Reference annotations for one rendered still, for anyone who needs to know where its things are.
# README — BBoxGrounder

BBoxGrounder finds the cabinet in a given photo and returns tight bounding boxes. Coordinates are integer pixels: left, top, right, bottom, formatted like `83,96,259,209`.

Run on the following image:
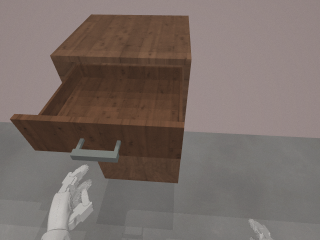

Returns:
50,14,192,184

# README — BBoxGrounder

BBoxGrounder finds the right robot hand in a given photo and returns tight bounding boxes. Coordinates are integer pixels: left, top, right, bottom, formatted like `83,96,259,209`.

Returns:
248,218,274,240

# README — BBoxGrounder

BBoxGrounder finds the handle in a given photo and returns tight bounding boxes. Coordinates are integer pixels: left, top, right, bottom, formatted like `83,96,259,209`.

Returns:
70,138,121,163

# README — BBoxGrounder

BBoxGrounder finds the drawer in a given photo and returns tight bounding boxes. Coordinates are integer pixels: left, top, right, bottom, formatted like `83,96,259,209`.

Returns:
10,64,185,159

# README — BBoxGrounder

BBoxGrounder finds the left robot hand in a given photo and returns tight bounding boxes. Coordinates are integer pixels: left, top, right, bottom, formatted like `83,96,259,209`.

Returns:
47,164,94,234

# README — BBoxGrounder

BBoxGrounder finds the left robot forearm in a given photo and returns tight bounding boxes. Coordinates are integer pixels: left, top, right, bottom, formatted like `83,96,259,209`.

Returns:
41,229,72,240

